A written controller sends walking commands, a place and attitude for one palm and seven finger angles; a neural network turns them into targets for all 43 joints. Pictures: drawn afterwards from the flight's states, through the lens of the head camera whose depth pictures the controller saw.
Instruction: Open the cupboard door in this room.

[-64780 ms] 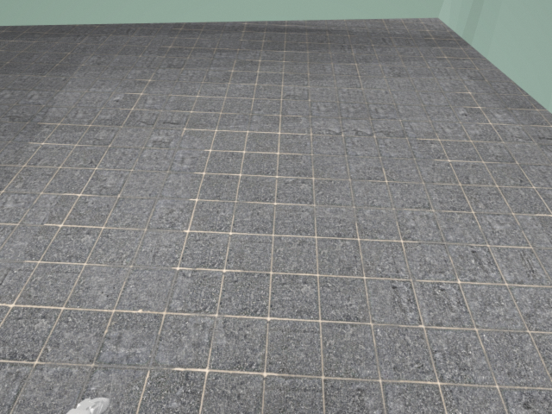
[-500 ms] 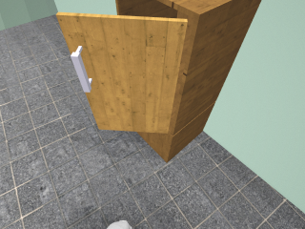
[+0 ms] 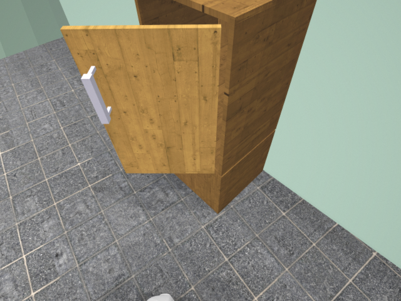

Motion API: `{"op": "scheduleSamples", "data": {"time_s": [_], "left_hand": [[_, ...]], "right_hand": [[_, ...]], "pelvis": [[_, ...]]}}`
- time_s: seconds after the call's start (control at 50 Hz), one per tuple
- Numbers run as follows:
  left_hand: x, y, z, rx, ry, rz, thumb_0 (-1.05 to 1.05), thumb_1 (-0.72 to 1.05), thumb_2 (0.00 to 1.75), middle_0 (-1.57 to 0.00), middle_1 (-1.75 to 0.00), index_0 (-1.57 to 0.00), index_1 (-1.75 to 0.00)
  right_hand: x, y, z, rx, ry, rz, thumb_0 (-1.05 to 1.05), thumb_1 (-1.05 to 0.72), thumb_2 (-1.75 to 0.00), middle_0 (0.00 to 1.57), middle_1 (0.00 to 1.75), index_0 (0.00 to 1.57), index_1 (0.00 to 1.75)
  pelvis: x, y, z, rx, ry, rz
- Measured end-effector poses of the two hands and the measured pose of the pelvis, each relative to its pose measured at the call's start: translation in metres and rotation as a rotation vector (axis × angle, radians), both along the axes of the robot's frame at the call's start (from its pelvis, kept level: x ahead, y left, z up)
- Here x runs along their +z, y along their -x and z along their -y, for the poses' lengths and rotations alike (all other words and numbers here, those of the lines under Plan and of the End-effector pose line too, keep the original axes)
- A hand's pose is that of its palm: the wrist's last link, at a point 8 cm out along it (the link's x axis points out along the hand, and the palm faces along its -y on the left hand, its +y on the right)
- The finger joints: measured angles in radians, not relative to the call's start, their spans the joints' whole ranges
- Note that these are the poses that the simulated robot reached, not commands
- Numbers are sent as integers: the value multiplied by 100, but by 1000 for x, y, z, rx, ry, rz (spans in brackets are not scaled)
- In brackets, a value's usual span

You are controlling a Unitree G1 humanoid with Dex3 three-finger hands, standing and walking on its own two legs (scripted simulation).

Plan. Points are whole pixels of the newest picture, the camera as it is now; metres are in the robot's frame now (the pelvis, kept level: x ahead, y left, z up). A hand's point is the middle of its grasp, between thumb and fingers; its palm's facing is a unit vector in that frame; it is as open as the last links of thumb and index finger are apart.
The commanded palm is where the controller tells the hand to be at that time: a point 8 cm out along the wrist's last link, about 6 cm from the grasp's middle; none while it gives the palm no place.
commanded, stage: come to a stop and stand still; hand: left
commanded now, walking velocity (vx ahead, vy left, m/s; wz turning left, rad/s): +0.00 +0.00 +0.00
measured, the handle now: (99, 96) +0.60 +0.31 +0.06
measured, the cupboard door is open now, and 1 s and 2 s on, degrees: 45 45 45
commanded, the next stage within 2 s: look again from close up in 0.42 s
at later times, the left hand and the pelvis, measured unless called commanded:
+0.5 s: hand out of the picture +0.00 +0.14 -0.17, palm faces +0.04 -0.99 -0.16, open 7.4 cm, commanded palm none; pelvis +0.00 -0.02 +0.01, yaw +0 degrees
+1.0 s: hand out of the picture +0.05 +0.24 -0.15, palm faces +0.02 -0.96 -0.29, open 7.4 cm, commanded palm none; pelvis -0.02 +0.01 +0.00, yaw +0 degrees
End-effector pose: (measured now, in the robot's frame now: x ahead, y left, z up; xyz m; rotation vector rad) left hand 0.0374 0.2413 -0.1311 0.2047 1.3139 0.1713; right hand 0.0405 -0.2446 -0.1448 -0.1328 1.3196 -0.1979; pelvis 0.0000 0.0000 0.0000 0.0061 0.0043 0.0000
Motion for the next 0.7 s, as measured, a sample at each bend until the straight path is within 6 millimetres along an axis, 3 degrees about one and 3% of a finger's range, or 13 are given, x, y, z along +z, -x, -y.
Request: {"op": "scheduleSamples", "data": {"time_s": [0.1, 0.18, 0.32, 0.54, 0.7], "left_hand": [[-3, 14, 24, -1, 37, -36, 1, 91, 90, -20, -30, -20, -30], [-11, 21, 31, 18, 52, -60, 1, 93, 90, -20, -30, -20, -30], [-8, 34, 40, 35, 67, -80, 1, 93, 90, -20, -30, -20, -30], [-8, 48, 52, 44, 91, -114, 1, 92, 90, -20, -30, -20, -30], [-4, 28, 20, 20, 20, -6, 1, 91, 90, -20, -30, -20, -30]], "right_hand": [[2, 38, 7, -30, -4, -85, 1, -91, -90, 20, 30, 20, 30], [2, 61, 3, -30, 0, -141, 1, -91, -90, 19, 30, 20, 30], [4, 77, -11, -21, -40, -183, 1, -91, -90, 20, 30, 20, 30], [4, 61, -21, 1, -68, -149, 1, -91, -90, 20, 30, 20, 30], [6, 12, 5, 27, 22, 38, 1, -91, -90, 20, 30, 20, 30]], "pelvis": [[4, -2, 9, -3, -7, 10], [2, -1, 14, 8, 4, 22], [8, 3, 20, 3, 3, 31], [9, -3, 20, 9, 3, 27], [1, -4, 10, 1, 5, 21]]}}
